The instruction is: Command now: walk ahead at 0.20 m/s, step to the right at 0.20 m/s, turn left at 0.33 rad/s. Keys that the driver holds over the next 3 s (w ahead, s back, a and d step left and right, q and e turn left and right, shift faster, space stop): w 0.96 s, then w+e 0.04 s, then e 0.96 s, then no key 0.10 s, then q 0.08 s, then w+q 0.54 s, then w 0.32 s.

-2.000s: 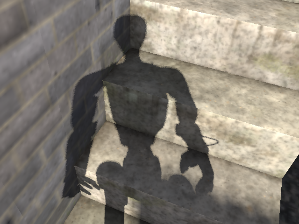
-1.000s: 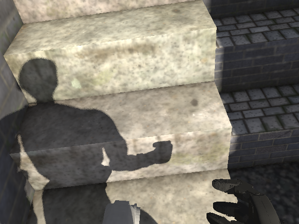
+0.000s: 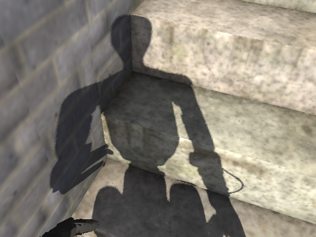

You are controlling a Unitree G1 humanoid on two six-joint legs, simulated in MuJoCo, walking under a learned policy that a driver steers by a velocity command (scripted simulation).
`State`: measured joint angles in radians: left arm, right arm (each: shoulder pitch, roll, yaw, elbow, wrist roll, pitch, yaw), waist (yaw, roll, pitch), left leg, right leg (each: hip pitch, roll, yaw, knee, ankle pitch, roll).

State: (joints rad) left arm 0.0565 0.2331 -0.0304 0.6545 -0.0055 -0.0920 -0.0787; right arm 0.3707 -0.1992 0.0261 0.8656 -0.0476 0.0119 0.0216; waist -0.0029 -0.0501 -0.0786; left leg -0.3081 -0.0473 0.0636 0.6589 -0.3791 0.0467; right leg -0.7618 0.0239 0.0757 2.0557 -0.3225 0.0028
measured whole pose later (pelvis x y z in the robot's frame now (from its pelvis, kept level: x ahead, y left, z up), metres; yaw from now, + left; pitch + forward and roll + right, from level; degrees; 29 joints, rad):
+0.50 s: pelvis +0.04 -0.08 +0.07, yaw +3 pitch +1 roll -7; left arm 0.08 0.17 -0.05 0.48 0.05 0.07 -0.06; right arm 0.41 -0.35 -0.06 0.83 -0.01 0.09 -0.10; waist 0.05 0.09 -0.08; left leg -0.09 0.24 0.08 0.27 0.01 0.26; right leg -0.78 0.15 -0.11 1.43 -0.72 -0.09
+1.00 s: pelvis +0.09 +0.00 +0.16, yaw +1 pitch +3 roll +1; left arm 0.27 0.20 -0.05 0.59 0.01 0.00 0.03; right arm 0.27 -0.20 0.04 0.63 0.00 -0.03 -0.02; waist 0.08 -0.08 -0.10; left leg -0.53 0.01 0.05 1.23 -0.38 0.03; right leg -0.51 0.00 0.20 1.04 -0.54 -0.04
